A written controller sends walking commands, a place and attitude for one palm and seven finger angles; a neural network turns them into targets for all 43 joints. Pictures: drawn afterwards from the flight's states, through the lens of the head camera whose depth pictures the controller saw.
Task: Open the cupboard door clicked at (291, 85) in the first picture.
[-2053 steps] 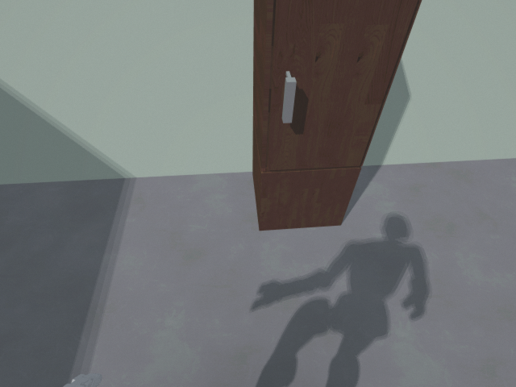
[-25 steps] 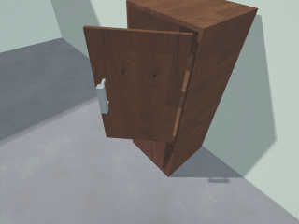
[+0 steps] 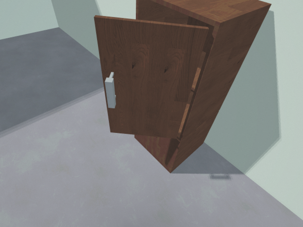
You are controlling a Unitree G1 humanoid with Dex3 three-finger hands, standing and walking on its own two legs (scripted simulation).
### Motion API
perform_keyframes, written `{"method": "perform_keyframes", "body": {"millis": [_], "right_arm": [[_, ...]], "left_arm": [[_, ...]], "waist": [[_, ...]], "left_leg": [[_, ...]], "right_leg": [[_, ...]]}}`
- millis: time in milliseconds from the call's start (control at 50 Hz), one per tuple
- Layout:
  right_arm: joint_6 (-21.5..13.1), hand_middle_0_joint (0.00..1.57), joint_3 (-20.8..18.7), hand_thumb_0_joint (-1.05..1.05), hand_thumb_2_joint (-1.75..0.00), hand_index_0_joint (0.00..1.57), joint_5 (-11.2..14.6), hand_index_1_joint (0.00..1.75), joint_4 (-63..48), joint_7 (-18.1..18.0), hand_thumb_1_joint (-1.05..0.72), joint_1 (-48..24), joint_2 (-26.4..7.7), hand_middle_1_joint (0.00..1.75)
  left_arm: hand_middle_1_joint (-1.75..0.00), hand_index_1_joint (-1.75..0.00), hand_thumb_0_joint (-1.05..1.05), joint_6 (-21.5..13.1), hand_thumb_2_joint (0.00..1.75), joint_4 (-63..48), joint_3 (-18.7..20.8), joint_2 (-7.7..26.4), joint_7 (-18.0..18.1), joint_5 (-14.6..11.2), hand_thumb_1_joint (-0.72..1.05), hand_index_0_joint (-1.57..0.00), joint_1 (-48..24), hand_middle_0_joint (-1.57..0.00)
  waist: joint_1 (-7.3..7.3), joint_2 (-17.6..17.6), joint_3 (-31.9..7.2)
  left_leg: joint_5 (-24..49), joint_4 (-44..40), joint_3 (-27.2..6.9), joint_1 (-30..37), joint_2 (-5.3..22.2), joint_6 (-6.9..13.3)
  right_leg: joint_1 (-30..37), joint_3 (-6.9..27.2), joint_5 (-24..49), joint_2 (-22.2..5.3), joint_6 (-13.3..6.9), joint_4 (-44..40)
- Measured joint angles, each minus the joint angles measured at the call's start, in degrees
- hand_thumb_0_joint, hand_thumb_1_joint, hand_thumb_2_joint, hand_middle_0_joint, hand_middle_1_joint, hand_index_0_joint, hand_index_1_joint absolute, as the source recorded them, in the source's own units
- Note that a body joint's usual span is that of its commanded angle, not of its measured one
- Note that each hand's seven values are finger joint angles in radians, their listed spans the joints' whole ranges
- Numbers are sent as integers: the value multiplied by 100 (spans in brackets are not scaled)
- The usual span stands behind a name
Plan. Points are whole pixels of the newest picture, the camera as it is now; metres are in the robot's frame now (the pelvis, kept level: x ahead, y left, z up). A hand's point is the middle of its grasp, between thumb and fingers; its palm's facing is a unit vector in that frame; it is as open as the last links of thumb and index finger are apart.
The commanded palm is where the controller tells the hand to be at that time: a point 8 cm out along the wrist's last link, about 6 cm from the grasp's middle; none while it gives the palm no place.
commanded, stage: shuffle to correct the standing spot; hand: left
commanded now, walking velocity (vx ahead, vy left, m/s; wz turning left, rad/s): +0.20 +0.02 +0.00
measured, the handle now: (112, 90) +0.61 +0.19 -0.01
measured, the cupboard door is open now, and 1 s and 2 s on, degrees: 44 44 44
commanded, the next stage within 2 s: come to a stop and stand still in 0.32 s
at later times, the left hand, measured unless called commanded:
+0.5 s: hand out of the picture +0.02 +0.19 -0.16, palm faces +0.02 -0.99 -0.16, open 7.3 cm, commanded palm none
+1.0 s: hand out of the picture +0.11 +0.24 -0.16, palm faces -0.03 -0.97 -0.25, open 7.4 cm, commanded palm none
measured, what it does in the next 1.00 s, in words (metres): steps on the spot: right foot, then left foot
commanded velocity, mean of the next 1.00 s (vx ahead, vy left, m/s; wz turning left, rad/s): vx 0.05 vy -0.04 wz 0.00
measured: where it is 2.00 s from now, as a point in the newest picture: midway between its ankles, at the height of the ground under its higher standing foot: outside the picture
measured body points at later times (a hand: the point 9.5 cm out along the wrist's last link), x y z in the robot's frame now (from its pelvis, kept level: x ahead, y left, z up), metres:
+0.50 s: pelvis +0.05 +0.03 +0.01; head +0.05 +0.04 +0.46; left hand +0.02 +0.24 -0.15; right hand +0.04 -0.20 -0.14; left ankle +0.11 +0.13 -0.68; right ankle +0.02 -0.10 -0.73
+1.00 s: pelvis +0.04 +0.04 +0.00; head +0.06 +0.04 +0.45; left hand +0.12 +0.29 -0.14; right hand +0.07 -0.20 -0.15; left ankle +0.14 +0.16 -0.72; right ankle +0.03 -0.09 -0.73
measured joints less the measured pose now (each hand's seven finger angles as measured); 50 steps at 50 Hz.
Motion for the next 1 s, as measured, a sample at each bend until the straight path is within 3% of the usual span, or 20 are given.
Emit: {"method": "perform_keyframes", "body": {"millis": [60,100,140,220,300,380,440,480,540,580,620,680,740,820,880,940,960,1000], "right_arm": [[-89,20,-19,0,-90,20,-24,30,17,-28,-90,101,96,30],[-125,20,-8,0,-90,20,-19,30,63,-36,-90,108,168,30],[-167,20,12,0,-90,20,-15,30,110,-40,-90,113,220,30],[-220,20,9,0,-90,20,-26,30,167,-66,-90,93,268,30],[-187,20,-30,0,-90,20,-27,30,202,-78,-90,57,303,30],[-32,20,-97,0,-90,20,-17,30,170,-15,-90,-75,277,30],[-26,20,-165,1,-90,20,-42,30,41,54,-91,-203,174,30],[-52,20,-204,1,-90,20,-24,30,-54,61,-91,-253,94,30],[-121,20,-189,1,-90,19,11,30,-174,21,-92,-330,19,30],[-212,20,-142,1,-90,19,17,30,-229,-19,-92,-351,-61,30],[-236,20,-104,1,-90,19,7,30,-141,-76,-91,-469,-26,30],[-194,20,-56,1,-90,19,-5,30,-95,-186,-93,-695,77,30],[-190,20,-69,1,-90,20,-14,30,-188,-253,-94,-935,86,30],[-191,20,-107,0,-90,20,-23,30,-326,-285,-93,-1163,62,30],[-144,20,-150,0,-90,20,-47,30,-364,-277,-92,-1211,-9,30],[-7,20,-202,0,-90,20,-83,30,-359,-212,-91,-1140,-108,30],[54,20,-217,0,-90,20,-76,30,-358,-186,-91,-1081,-106,30],[203,20,-256,0,-90,20,-48,30,-322,-132,-91,-1022,-167,30]], "left_arm": [[-30,-30,1,46,90,37,11,-100,-1,30,90,-20,-10,-20],[-30,-30,1,16,90,7,18,-133,-11,42,90,-20,-95,-20],[-30,-30,1,-47,90,-72,28,-166,-18,36,90,-20,-213,-20],[-30,-30,1,-135,90,-283,47,-252,-17,19,90,-20,-460,-20],[-30,-30,2,-193,90,-379,114,-198,46,42,93,-20,-529,-20],[-30,-30,2,-327,90,-396,173,-183,117,25,93,-20,-426,-20],[-30,-30,1,-389,90,-275,162,-207,117,16,92,-20,-248,-20],[-30,-30,1,-391,90,-196,143,-218,98,36,92,-20,-192,-20],[-30,-30,1,-338,90,-138,103,-220,65,49,91,-20,-199,-20],[-30,-30,1,-280,90,-131,55,-259,54,28,91,-20,-202,-20],[-30,-30,1,-190,90,-89,26,-234,61,4,91,-20,-299,-20],[-30,-30,1,-55,90,-147,26,-148,71,-8,91,-20,-471,-20],[-30,-30,0,45,90,-315,61,-59,59,5,91,-20,-679,-20],[-30,-30,0,129,90,-569,168,114,11,19,90,-20,-997,-20],[-30,-30,0,172,90,-747,248,217,-22,12,91,-20,-1243,-20],[-30,-30,0,115,90,-913,290,261,-46,15,91,-20,-1334,-20],[-30,-30,0,61,90,-987,289,307,-44,38,91,-20,-1281,-20],[-30,-30,0,20,90,-955,244,255,12,70,91,-20,-1251,-20]], "waist": [[-11,21,4],[-32,23,-7],[-55,67,-39],[-93,199,-133],[-95,197,-238],[43,212,-251],[4,233,-268],[-37,216,-230],[-12,139,-120],[40,210,-56],[72,102,8],[139,-101,101],[94,-80,232],[7,20,356],[-43,135,374],[-65,258,282],[-50,183,191],[-23,276,119]], "left_leg": [[320,-83,150,80,-6,233],[343,-338,236,207,-35,287],[490,-677,270,344,-60,306],[732,-1185,299,546,-96,322],[599,-1123,358,572,-152,271],[-563,714,255,-155,-33,-5],[-277,1833,136,-692,219,-127],[-161,1784,117,-788,391,-195],[52,755,135,-529,542,-286],[603,-103,63,-163,632,-327],[327,-52,92,-112,529,-234],[261,-121,253,-52,400,-93],[459,-392,321,-28,426,-30],[706,-651,381,-64,540,-54],[837,-710,372,-127,591,-100],[867,-592,308,-243,600,-176],[620,-367,320,-378,531,-215],[-300,426,106,-683,471,-341]], "right_leg": [[-418,9,-573,33,-227,1052],[-783,-98,-543,43,-305,1815],[-959,-271,-408,37,-314,1991],[-854,-511,-358,77,-317,1279],[-208,-592,-158,168,-395,-173],[-23,-580,632,215,-388,-596],[217,-593,727,246,-241,-944],[367,-633,734,217,-150,-1076],[442,-662,558,112,-9,-927],[375,-674,286,114,106,-550],[310,-631,56,-6,178,-231],[123,-397,-180,-77,35,135],[-384,-241,-702,114,-45,1100],[-977,-166,-701,333,-19,1901],[-1053,-159,-520,341,-44,1682],[-621,-251,-162,266,-146,592],[-418,-208,-121,179,-209,39],[-447,-251,354,186,-168,-38]]}}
